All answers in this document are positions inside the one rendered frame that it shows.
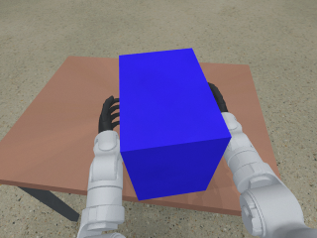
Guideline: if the right robot upper arm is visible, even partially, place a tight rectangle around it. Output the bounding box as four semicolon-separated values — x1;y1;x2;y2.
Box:
239;183;317;238

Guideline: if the robot left hand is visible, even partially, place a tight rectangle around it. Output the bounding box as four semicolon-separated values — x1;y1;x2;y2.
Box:
98;95;120;134

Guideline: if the left robot forearm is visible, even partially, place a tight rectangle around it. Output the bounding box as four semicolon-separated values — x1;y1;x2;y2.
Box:
76;130;125;238

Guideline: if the right robot forearm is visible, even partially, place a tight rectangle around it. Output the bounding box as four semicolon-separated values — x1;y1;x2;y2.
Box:
221;112;304;222

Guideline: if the robot right hand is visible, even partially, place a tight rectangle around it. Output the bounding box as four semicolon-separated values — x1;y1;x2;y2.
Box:
207;82;229;113

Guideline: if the table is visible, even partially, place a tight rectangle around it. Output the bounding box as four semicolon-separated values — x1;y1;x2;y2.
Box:
0;56;281;222

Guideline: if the carton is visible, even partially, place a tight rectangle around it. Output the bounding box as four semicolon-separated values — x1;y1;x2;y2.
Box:
119;48;232;201

